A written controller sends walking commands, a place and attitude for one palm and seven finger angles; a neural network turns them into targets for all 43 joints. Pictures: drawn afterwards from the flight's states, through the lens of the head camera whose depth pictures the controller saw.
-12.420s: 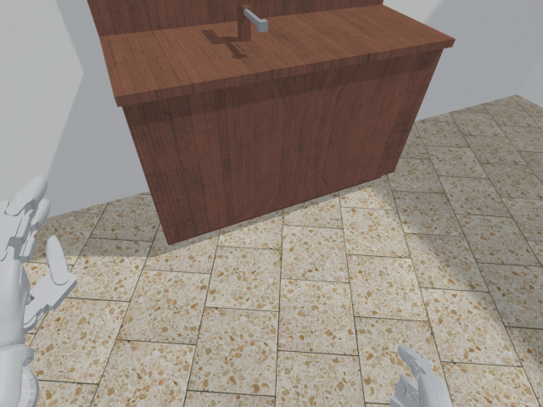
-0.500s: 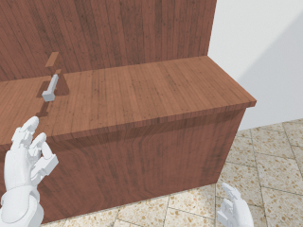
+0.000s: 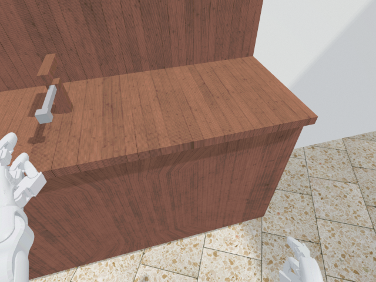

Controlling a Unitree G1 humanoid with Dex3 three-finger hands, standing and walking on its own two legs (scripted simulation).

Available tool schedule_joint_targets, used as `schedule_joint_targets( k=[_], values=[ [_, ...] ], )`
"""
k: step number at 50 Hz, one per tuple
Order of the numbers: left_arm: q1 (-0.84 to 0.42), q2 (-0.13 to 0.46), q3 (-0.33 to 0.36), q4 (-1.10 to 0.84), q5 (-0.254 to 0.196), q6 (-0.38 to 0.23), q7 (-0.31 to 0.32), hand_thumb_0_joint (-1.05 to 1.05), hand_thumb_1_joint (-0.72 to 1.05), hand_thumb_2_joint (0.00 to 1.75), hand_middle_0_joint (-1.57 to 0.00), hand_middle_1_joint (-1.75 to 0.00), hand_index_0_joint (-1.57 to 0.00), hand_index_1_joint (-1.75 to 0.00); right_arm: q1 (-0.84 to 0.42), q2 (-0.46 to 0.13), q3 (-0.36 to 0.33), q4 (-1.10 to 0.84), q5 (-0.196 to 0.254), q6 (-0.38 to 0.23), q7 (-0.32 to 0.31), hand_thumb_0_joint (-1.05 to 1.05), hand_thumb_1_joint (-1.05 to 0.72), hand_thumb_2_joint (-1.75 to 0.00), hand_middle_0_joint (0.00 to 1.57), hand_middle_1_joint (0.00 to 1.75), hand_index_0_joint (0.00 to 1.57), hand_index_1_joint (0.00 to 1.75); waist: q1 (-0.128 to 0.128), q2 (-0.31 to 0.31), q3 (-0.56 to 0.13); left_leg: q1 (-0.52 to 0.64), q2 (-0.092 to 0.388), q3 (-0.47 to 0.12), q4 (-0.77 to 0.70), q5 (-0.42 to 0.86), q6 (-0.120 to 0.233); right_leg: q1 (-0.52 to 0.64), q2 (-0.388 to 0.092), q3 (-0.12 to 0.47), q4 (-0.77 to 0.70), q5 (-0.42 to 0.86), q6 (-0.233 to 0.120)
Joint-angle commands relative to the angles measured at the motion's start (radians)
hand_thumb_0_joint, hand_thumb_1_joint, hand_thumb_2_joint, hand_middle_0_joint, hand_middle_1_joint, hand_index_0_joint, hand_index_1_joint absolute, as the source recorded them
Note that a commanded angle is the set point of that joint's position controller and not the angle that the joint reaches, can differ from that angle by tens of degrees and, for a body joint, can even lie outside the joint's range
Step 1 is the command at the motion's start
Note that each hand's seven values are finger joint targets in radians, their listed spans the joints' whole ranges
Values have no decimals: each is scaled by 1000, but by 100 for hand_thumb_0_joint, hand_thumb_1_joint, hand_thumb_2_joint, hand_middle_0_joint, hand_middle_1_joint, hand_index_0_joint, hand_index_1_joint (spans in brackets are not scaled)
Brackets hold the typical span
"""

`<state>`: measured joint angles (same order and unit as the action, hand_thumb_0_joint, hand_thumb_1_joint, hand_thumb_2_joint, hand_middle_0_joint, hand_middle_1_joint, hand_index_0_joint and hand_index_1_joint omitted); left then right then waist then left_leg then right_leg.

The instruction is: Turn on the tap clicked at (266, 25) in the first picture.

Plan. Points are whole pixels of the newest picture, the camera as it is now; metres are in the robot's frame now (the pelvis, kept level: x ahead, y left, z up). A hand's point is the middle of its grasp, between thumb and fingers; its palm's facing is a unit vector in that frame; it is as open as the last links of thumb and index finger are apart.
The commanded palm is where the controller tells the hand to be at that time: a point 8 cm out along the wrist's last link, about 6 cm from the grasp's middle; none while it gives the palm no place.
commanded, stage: reach beside the lever's end, fingers flat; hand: left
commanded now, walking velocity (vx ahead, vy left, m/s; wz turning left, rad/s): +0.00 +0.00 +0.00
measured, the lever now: (44, 115) +0.43 +0.43 +0.13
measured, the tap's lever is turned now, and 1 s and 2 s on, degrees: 0 0 0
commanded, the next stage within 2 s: push the lever round in 1.60 s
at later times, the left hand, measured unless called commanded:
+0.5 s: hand (32, 159) +0.29 +0.36 +0.13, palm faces +0.62 -0.78 -0.08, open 7.6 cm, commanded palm +0.25 +0.39 +0.13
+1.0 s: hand (32, 140) +0.36 +0.42 +0.11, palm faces +0.60 -0.79 -0.08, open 7.8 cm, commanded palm +0.31 +0.45 +0.11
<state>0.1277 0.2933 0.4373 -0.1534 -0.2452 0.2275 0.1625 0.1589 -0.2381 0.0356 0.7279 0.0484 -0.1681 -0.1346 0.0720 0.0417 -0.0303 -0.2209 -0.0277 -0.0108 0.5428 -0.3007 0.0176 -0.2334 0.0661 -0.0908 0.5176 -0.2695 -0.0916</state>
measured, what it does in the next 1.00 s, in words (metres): stands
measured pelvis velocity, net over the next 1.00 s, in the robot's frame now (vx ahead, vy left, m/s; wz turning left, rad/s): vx -0.01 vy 0.04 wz -0.01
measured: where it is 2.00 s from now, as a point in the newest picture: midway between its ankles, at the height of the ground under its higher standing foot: outside the picture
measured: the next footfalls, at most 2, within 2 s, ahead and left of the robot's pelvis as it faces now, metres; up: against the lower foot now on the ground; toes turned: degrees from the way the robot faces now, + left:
none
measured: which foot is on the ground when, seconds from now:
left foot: down 0.00-1.00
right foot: down 0.00-1.00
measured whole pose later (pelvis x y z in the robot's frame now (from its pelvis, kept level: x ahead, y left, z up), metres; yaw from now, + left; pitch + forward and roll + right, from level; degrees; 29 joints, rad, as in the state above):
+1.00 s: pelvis -0.01 +0.04 -0.01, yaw -1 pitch +7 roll -2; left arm -0.46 0.59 0.61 0.78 -0.13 -0.11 -0.01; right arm 0.32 -0.28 0.02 0.74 0.03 -0.11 -0.11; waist -0.02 0.01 -0.04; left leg -0.45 -0.04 0.00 0.66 -0.32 0.06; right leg -0.44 0.05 -0.08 0.58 -0.26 -0.05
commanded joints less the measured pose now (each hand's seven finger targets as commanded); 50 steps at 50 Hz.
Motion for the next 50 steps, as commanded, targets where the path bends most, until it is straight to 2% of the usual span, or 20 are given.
schedule_joint_targets(
  k=[1,5,8,11,13,14,15,17,19,22,26,28,31,37,38,39,42,43,47,50],
  values=[
    [-271,238,69,-188,15,-106,-20,0,90,90,-19,-27,-19,-27,-135,-107,-37,-160,-6,-71,-12,0,-90,-90,20,30,20,30,-11,20,-149,-31,8,-30,-60,222,7,95,-72,109,-61,251,81],
    [-285,266,95,-125,16,-114,-34,0,90,90,-19,-26,-19,-26,-126,-114,-44,-159,-6,-70,-18,0,-90,-90,20,30,20,30,-4,-8,-175,-23,9,-29,-65,250,8,101,-64,94,-57,257,73],
    [-301,244,77,-116,17,-115,-36,0,90,90,-18,-25,-18,-25,-125,-111,-42,-166,-5,-67,-15,0,-90,-90,20,30,20,30,-1,32,-188,-5,9,-27,-67,277,-1,91,-59,82,-51,263,66],
    [-336,285,111,-55,25,-113,-29,0,90,90,-18,-25,-18,-25,-113,-115,-44,-163,-4,-57,-14,0,-90,-90,20,30,20,30,1,19,-179,-16,15,-34,-75,284,-6,88,-54,75,-53,246,60],
    [-365,272,97,-46,31,-121,-28,0,90,90,-18,-24,-18,-24,-113,-116,-45,-165,-6,-56,-12,0,-90,-90,20,30,20,30,-6,13,-183,-3,17,-35,-76,295,-9,76,-51,69,-52,243,59],
    [-361,295,115,-48,36,-128,-24,0,90,90,-18,-24,-18,-24,-105,-119,-47,-166,-8,-55,-10,0,-90,-90,20,30,20,30,5,30,-200,2,17,-33,-71,320,-10,90,-50,72,-48,265,56],
    [-372,298,112,-40,40,-129,-26,0,90,90,-18,-24,-18,-24,-105,-118,-46,-165,-7,-51,-10,0,-90,-90,20,30,20,30,1,50,-207,3,17,-34,-75,317,-13,84,-50,72,-47,254,55],
    [-430,297,102,0,46,-139,-28,0,90,90,-18,-23,-18,-23,-101,-119,-43,-159,-9,-48,-12,0,-90,-90,20,30,20,30,-14,34,-180,-1,19,-35,-77,294,-12,61,-49,70,-53,230,56],
    [-464,340,128,71,49,-142,-35,0,90,90,-18,-22,-18,-22,-92,-129,-43,-149,-7,-40,-16,0,-90,-90,20,30,20,30,-19,16,-151,-27,21,-38,-78,250,-6,48,-49,74,-64,191,56],
    [-574,347,108,148,60,-155,-49,0,90,90,-17,-22,-17,-22,-90,-132,-39,-143,-8,-38,-22,0,-90,-90,20,30,20,30,-40,23,-137,-39,20,-45,-84,191,-3,16,-52,76,-71,130,57],
    [-668,416,133,233,73,-197,-69,0,90,90,-17,-21,-17,-21,-59,-145,-45,-129,-14,-40,-25,0,-90,-90,20,30,20,30,-44,58,-200,-36,18,-51,-71,192,-3,16,-51,80,-61,130,53],
    [-701,410,111,292,76,-216,-86,0,90,90,-17,-20,-17,-20,-46,-148,-43,-125,-14,-40,-23,0,-90,-90,20,30,20,30,-55,57,-194,-48,16,-53,-65,175,-2,-1,-51,79,-57,119,55],
    [-739,482,159,388,79,-247,-106,0,90,90,-16,-19,-16,-19,-9,-160,-51,-115,-16,-35,-20,0,-90,-90,20,30,20,30,-55,32,-227,-70,17,-57,-52,191,0,11,-49,78,-46,142,56],
    [-803,549,184,538,87,-290,-137,0,90,90,-16,-18,-16,-18,47,-175,-59,-117,-13,-20,-7,0,-90,-90,20,30,20,30,-60,69,-236,-117,15,-58,-27,188,3,-12,-47,82,-25,148,57],
    [-821,570,195,552,93,-302,-137,0,90,90,-16,-18,-16,-18,60,-180,-60,-116,-14,-16,-6,0,-90,-90,20,30,20,30,-66,54,-243,-119,17,-62,-25,192,3,-15,-44,79,-20,150,57],
    [-842,578,190,553,99,-319,-138,0,90,90,-16,-17,-16,-17,69,-183,-62,-115,-15,-14,-2,0,-90,-90,20,30,20,30,-65,85,-250,-112,17,-63,-17,207,1,-21,-42,80,-16,155,54],
    [-837,621,226,642,102,-351,-147,0,90,90,-16,-17,-16,-17,104,-193,-68,-110,-18,-5,5,0,-90,-90,20,30,20,30,-72,48,-260,-142,19,-64,-1,206,5,-35,-38,82,0,160,59],
    [-893,628,211,649,106,-365,-154,0,90,90,-16,-16,-16,-16,111,-196,-66,-106,-16,-1,5,0,-90,-90,20,30,20,30,-87,59,-248,-150,21,-66,1,194,4,-52,-39,82,2,151,59],
    [-914,660,228,703,113,-412,-176,0,90,90,-15,-15,-15,-15,150,-205,-76,-103,-20,6,11,0,-90,-90,20,30,20,30,-82,89,-296,-132,21,-72,17,227,0,-67,-31,82,20,161,55],
    [-966,707,242,775,122,-430,-192,0,90,90,-15,-15,-15,-15,175,-214,-77,-92,-21,19,14,0,-90,-90,20,30,20,30,-97,77,-289,-160,24,-70,32,225,2,-86,-32,83,28,164,60]
  ],
)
